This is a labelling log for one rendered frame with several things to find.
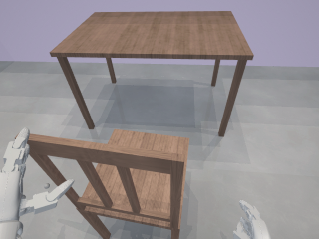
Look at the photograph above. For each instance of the left robot hand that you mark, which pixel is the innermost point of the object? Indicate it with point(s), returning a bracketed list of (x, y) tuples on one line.
[(11, 183)]

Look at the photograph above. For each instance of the right robot hand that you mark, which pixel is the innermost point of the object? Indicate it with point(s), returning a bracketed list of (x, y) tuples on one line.
[(256, 228)]

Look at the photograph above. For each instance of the chair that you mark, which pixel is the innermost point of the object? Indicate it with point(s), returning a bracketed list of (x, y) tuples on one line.
[(139, 177)]

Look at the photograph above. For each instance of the table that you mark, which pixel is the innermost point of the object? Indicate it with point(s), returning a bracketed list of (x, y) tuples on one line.
[(198, 35)]

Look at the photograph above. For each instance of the robot left forearm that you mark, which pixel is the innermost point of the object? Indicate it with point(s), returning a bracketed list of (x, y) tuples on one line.
[(11, 229)]

